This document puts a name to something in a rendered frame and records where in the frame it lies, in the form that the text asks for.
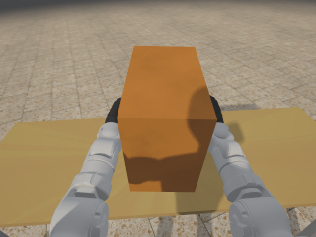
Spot robot left hand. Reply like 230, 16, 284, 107
105, 97, 121, 124

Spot left robot forearm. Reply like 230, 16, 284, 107
49, 122, 122, 236

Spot robot right upper arm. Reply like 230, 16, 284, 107
229, 197, 308, 237

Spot table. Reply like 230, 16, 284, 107
0, 107, 316, 237

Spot right robot forearm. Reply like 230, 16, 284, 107
207, 122, 292, 233

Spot robot left upper arm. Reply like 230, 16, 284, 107
50, 197, 109, 237

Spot carton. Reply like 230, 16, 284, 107
117, 45, 217, 193

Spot robot right hand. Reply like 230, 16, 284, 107
209, 95, 224, 123

